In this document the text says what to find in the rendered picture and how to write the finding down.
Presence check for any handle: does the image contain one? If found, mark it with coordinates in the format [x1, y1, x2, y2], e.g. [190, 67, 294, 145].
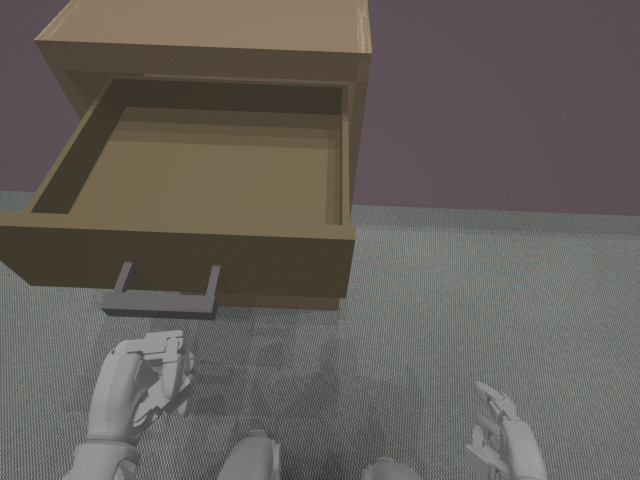
[101, 262, 222, 320]

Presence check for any drawer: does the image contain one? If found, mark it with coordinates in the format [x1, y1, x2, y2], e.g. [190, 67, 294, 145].
[0, 75, 355, 298]

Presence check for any right robot hand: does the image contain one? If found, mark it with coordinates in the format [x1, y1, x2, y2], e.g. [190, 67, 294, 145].
[466, 381, 548, 480]

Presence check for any cabinet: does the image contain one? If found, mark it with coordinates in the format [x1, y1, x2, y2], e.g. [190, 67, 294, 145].
[34, 0, 372, 311]

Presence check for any left robot shin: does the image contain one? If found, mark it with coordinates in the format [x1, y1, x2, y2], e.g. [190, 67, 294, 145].
[247, 430, 268, 438]

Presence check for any left robot thigh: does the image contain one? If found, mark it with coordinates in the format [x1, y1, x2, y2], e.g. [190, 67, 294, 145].
[217, 437, 281, 480]

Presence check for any robot left forearm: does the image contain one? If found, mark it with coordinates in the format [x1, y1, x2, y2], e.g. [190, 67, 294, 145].
[62, 440, 141, 480]

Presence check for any left robot hand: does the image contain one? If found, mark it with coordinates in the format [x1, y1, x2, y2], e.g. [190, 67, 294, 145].
[87, 330, 198, 447]

